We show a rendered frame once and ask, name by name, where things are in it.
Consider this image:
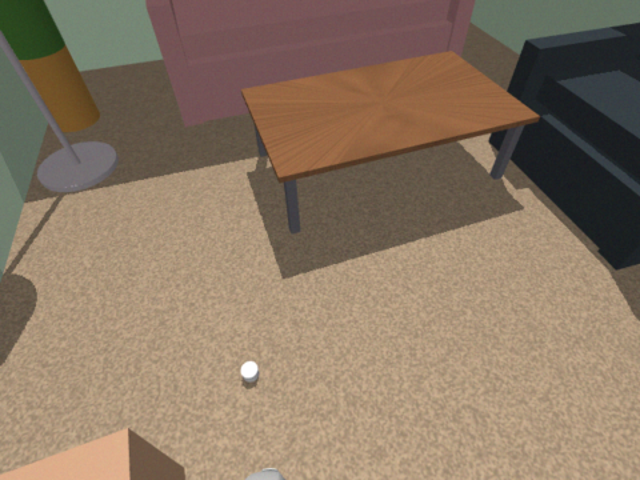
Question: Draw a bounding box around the potted plant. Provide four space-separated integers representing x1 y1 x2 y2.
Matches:
0 0 100 132

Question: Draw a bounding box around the sofa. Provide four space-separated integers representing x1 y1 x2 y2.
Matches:
146 0 475 127

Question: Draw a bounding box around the floor lamp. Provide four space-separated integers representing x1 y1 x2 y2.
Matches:
0 30 119 192

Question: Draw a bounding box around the armchair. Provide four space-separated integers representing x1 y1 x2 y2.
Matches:
489 23 640 270

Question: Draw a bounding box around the coffee table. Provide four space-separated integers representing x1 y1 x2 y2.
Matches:
241 51 540 234

